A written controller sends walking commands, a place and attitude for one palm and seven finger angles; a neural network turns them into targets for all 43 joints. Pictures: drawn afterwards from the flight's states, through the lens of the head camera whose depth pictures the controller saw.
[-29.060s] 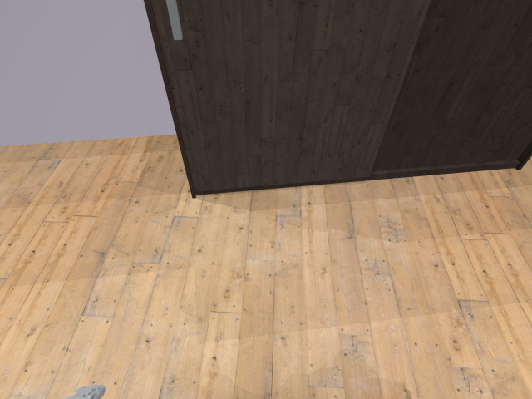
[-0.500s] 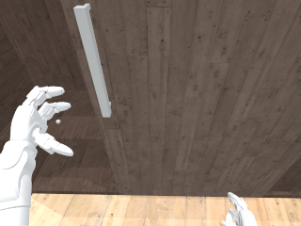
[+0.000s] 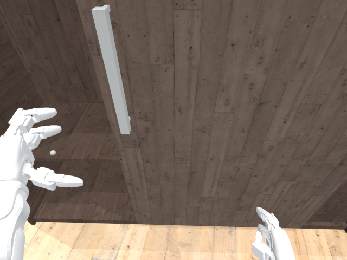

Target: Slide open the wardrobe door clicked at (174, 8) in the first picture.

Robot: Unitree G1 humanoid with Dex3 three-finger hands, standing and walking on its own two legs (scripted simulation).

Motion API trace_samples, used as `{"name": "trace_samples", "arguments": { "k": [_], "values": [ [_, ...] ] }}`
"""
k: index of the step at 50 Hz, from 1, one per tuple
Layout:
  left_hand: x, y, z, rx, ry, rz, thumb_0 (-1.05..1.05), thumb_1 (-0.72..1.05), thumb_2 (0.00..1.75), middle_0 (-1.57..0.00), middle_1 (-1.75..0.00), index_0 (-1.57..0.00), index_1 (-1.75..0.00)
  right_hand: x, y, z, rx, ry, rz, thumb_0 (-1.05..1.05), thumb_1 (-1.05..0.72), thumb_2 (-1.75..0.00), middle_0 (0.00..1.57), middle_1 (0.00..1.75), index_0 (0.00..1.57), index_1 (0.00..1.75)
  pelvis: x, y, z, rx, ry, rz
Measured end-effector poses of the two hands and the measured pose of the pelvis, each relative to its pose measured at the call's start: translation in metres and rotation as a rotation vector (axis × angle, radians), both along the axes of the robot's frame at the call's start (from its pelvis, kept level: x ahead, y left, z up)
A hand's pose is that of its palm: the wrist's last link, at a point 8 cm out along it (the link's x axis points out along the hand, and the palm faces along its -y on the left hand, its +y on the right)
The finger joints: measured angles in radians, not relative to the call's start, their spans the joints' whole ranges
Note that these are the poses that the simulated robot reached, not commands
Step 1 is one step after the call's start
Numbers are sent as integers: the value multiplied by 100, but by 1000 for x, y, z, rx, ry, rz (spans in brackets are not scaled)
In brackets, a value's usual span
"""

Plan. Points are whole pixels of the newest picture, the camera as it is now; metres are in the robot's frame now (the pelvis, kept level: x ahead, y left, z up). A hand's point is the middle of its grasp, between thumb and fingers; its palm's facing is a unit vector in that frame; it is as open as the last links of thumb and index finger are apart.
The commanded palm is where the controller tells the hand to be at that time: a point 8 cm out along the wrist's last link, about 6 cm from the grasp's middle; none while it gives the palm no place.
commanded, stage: draw the hand back to the body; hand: left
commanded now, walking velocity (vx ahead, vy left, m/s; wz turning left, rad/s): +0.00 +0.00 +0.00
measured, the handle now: (117, 78) +0.48 +0.22 +0.21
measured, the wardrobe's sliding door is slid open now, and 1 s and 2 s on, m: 0.61 0.61 0.61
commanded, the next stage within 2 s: step back with the hand held close in 0.96 s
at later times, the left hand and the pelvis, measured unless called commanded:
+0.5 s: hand (48, 161) +0.23 +0.28 +0.17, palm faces +0.44 -0.83 -0.35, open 9.6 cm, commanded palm +0.17 +0.31 +0.18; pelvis +0.02 +0.02 +0.01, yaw -2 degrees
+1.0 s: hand (44, 166) +0.22 +0.28 +0.17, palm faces +0.46 -0.81 -0.35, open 7.4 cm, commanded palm +0.17 +0.31 +0.18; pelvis +0.02 +0.01 +0.01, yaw -1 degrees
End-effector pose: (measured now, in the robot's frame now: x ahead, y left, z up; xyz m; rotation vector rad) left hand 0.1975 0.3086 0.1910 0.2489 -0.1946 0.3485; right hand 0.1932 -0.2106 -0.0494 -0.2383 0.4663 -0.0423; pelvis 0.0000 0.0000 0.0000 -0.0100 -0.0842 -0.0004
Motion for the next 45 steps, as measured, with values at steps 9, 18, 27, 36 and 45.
{"name": "trace_samples", "arguments": {
  "k": [9,18,27,36,45],
  "values": [
    [-10,1,-10,87,-18,112,-1,-13,41,-24,-90,-24,-91,-20,3,-23,-10,159,-26,2,-90,-89,21,30,21,30,5,7,4,6,1,-9],
    [-9,4,-8,141,-7,106,-1,19,56,-23,-72,-23,-72,-19,0,-25,-7,186,-72,2,-90,-89,21,30,21,30,17,14,6,7,-3,-23],
    [-16,6,-11,153,25,103,0,51,72,-22,-53,-22,-53,0,2,-15,-10,147,-69,2,-90,-89,20,30,21,30,24,17,7,6,2,-25],
    [-26,10,-13,147,39,140,1,79,85,-21,-36,-21,-37,13,11,-10,-11,129,-38,2,-90,-89,20,30,20,30,25,17,7,3,-1,-16],
    [-26,8,-11,141,31,143,1,87,89,-21,-31,-21,-32,11,15,-13,2,140,-27,2,-90,-89,20,30,21,30,23,16,7,4,-6,-15]
  ]
}}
